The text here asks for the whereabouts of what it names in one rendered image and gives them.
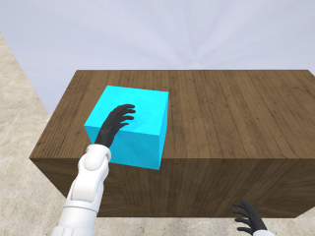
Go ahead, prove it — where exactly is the carton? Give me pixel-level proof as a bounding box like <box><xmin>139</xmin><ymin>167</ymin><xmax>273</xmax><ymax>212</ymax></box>
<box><xmin>84</xmin><ymin>86</ymin><xmax>168</xmax><ymax>170</ymax></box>

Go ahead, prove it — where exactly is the pedestal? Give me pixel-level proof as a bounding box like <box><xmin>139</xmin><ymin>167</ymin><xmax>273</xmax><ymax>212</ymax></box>
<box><xmin>29</xmin><ymin>69</ymin><xmax>315</xmax><ymax>218</ymax></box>

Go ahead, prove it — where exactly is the robot right hand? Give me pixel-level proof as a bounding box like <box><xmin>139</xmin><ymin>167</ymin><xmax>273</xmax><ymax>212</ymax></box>
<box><xmin>232</xmin><ymin>199</ymin><xmax>268</xmax><ymax>236</ymax></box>

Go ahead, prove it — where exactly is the robot left hand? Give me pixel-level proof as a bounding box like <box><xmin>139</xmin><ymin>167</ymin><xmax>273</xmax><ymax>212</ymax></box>
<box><xmin>94</xmin><ymin>103</ymin><xmax>136</xmax><ymax>148</ymax></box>

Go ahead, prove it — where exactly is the robot left forearm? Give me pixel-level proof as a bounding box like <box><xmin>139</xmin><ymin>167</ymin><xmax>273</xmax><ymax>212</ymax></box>
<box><xmin>51</xmin><ymin>144</ymin><xmax>111</xmax><ymax>236</ymax></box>

